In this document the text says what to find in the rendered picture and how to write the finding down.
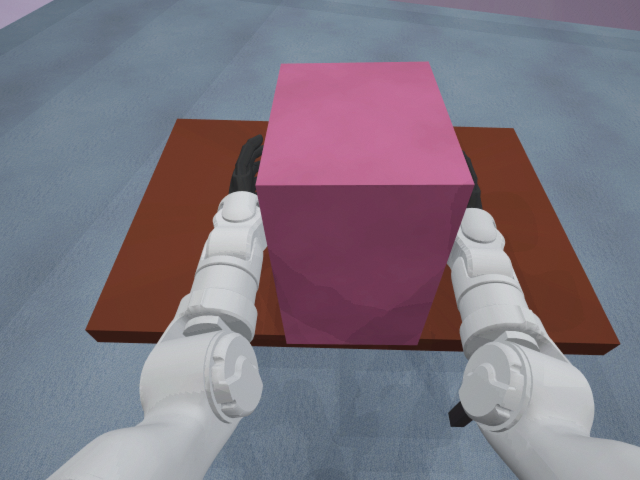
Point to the left robot upper arm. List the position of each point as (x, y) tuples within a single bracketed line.
[(194, 392)]

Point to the right robot forearm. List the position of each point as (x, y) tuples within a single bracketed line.
[(488, 294)]

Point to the robot right hand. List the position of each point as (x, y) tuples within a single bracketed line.
[(475, 199)]

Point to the left robot forearm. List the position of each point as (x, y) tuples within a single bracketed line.
[(227, 278)]

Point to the robot left hand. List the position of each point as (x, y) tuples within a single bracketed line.
[(246, 168)]

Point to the table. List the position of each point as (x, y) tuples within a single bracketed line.
[(158, 259)]

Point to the right robot upper arm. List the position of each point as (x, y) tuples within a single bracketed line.
[(536, 412)]

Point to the carton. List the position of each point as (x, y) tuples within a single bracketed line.
[(362, 187)]

